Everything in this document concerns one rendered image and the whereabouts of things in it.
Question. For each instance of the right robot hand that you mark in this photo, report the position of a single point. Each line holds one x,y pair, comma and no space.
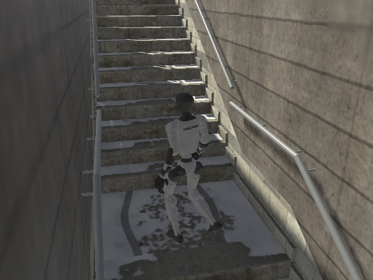
197,155

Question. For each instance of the robot left upper arm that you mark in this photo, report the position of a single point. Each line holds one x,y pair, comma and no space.
172,136

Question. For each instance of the robot head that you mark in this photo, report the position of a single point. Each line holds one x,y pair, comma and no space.
184,103

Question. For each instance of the robot right upper arm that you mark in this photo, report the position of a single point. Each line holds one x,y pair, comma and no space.
203,129

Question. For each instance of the left robot hand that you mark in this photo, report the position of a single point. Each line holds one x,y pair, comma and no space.
159,183

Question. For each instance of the robot left forearm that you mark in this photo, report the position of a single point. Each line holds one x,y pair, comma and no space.
168,164

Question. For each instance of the robot right thigh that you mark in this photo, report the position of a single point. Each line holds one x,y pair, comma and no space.
192,181

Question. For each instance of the robot right forearm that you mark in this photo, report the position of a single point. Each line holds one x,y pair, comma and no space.
201,148

